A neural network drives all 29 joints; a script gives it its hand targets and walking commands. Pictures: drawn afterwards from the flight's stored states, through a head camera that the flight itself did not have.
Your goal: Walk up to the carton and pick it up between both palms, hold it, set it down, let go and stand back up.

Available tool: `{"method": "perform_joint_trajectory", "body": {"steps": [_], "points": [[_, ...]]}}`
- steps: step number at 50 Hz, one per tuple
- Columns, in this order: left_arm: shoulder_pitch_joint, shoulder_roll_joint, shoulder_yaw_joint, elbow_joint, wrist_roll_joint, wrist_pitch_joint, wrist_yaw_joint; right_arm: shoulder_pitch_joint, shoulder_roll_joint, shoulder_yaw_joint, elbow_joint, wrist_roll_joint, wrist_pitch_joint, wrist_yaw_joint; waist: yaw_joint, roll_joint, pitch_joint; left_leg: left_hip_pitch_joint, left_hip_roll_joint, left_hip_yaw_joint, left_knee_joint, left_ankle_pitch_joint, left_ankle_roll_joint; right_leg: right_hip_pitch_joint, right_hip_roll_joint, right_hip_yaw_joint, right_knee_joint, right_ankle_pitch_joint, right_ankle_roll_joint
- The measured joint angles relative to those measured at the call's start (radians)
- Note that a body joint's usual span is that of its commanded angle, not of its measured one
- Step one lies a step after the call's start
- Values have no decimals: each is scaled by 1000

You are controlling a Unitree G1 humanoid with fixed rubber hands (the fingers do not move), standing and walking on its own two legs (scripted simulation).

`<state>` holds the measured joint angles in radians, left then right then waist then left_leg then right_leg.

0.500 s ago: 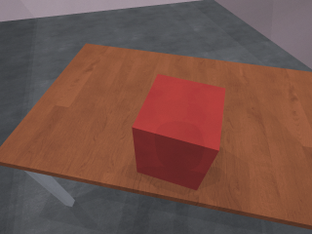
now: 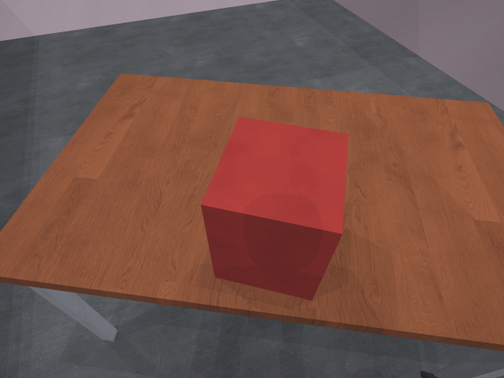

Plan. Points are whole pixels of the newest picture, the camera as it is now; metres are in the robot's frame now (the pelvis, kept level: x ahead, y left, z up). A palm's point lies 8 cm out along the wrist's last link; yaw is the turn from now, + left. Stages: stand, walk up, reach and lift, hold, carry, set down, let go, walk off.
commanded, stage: walk up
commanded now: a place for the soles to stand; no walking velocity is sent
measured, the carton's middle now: (276, 211) +0.41 -0.03 -0.01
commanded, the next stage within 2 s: none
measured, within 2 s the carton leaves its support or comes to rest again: neither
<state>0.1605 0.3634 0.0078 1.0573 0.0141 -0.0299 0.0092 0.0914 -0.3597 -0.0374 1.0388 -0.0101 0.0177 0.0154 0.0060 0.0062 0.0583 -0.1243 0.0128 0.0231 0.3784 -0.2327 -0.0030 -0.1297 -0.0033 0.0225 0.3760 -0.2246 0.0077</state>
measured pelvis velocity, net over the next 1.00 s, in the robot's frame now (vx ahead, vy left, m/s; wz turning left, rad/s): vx -0.02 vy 0.01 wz -0.14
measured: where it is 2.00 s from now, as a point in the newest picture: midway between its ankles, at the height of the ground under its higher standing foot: outside the picture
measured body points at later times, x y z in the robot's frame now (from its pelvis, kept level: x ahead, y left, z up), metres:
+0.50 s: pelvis -0.01 +0.01 -0.01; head +0.01 +0.01 +0.44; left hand +0.11 +0.31 -0.13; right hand +0.06 -0.30 -0.13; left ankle -0.02 +0.12 -0.75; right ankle -0.01 -0.13 -0.75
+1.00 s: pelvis -0.02 +0.01 -0.02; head +0.00 +0.00 +0.43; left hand +0.11 +0.31 -0.13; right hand +0.04 -0.32 -0.14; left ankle -0.02 +0.12 -0.75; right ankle -0.01 -0.12 -0.75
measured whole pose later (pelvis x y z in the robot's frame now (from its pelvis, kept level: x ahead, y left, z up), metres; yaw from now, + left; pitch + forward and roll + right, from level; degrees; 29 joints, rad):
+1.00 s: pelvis -0.02 +0.01 -0.02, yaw -8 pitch -3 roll +1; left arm 0.20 0.40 0.01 0.94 0.02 -0.02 0.02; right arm 0.11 -0.38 -0.06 0.96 -0.01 0.04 0.03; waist -0.02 -0.01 0.09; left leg -0.19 0.05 0.16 0.60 -0.35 0.01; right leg -0.28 0.04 0.14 0.64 -0.32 0.01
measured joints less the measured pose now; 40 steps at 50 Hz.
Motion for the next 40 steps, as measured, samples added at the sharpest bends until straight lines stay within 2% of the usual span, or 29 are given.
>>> {"method": "perform_joint_trajectory", "body": {"steps": [16, 40], "points": [[-6, 15, -5, -56, 0, 11, 4, 24, 5, -6, -9, 2, 3, 3, -14, -12, 10, -11, -8, 63, 41, -27, 20, -52, -5, 64, 80, -26, 15], [32, 23, -5, -106, 3, 14, 10, 5, -31, -29, -69, 2, 27, 12, -19, -10, 35, -53, 25, 121, 164, -89, 8, -126, 33, 121, 215, -71, 4]]}}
